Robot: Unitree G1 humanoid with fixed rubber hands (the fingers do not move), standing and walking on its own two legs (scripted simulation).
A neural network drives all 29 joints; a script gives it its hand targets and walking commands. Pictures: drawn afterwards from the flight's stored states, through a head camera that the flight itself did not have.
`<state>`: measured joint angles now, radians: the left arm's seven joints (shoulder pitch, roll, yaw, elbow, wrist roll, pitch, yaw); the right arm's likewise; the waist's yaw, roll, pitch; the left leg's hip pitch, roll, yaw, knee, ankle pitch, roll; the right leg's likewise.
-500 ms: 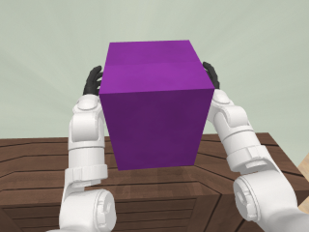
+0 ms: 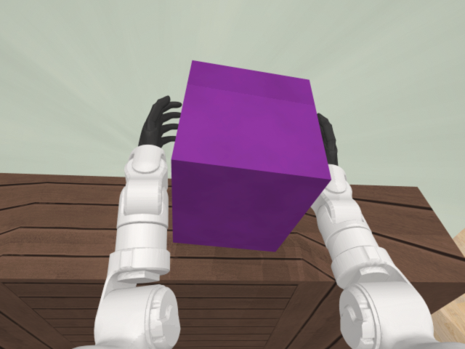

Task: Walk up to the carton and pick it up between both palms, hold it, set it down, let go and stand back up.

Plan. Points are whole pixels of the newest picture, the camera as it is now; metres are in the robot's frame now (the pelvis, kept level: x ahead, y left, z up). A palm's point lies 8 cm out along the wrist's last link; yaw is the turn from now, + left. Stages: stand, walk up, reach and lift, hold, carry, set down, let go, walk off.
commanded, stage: set down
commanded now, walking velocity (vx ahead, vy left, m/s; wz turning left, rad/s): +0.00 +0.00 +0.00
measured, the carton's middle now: (237, 165) +0.40 +0.01 +0.13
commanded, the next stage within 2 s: none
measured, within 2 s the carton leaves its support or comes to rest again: neither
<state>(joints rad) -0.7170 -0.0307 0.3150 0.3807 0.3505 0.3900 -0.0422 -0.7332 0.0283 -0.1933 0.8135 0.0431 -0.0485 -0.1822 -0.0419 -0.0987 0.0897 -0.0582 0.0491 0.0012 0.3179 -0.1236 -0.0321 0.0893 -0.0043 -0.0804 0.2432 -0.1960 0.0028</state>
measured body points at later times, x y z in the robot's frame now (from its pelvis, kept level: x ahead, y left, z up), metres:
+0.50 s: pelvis +0.01 +0.00 +0.00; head +0.00 +0.04 +0.45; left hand +0.43 +0.15 +0.16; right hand +0.41 -0.15 +0.14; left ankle +0.04 +0.14 -0.75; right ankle -0.03 -0.11 -0.75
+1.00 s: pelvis +0.01 +0.00 +0.00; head +0.02 +0.03 +0.45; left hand +0.44 +0.14 +0.13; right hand +0.42 -0.16 +0.13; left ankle +0.04 +0.14 -0.75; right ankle -0.03 -0.11 -0.75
